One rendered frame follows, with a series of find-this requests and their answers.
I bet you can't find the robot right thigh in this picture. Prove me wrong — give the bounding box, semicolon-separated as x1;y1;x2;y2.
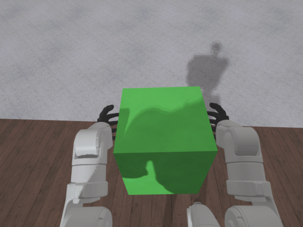
187;204;220;227

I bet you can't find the left robot hand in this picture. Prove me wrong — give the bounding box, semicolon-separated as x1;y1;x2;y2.
97;105;119;140

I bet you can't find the robot right forearm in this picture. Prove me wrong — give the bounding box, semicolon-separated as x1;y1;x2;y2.
215;120;283;226

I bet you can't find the carton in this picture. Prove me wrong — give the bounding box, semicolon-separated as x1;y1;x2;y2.
113;86;218;195

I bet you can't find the robot left upper arm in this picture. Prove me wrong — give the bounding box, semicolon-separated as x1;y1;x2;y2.
61;206;112;227

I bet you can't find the robot left forearm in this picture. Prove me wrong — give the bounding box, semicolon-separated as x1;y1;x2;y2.
60;122;113;227

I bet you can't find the right robot hand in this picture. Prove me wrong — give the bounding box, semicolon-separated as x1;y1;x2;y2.
207;103;229;139

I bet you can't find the robot right upper arm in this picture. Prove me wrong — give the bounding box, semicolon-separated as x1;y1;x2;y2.
224;205;283;227

